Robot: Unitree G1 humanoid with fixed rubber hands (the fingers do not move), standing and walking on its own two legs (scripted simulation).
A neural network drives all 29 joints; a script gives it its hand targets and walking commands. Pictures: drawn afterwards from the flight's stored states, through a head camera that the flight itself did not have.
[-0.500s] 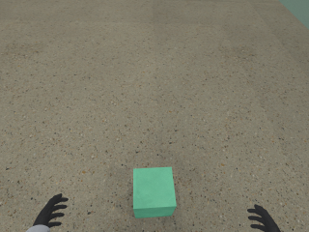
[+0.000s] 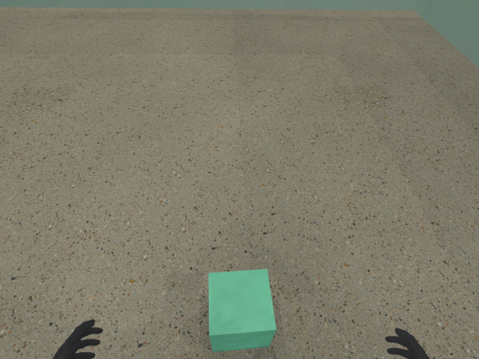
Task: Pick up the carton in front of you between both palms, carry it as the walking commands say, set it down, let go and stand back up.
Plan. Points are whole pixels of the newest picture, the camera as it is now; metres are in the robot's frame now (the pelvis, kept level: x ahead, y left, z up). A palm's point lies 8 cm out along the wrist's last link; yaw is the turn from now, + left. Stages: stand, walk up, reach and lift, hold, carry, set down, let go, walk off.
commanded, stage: stand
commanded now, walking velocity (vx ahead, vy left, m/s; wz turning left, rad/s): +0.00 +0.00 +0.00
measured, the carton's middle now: (239, 311) +0.38 +0.00 -0.65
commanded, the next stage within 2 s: none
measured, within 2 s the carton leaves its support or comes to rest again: neither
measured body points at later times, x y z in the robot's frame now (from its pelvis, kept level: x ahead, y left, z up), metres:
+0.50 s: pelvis -0.01 +0.00 +0.00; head -0.02 +0.00 +0.45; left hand +0.09 +0.30 -0.11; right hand +0.10 -0.31 -0.10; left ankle -0.03 +0.09 -0.74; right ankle -0.04 -0.11 -0.74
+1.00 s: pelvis -0.03 +0.00 +0.01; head -0.02 +0.00 +0.46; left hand +0.08 +0.31 -0.11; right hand +0.08 -0.31 -0.11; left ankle -0.03 +0.09 -0.74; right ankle -0.04 -0.11 -0.74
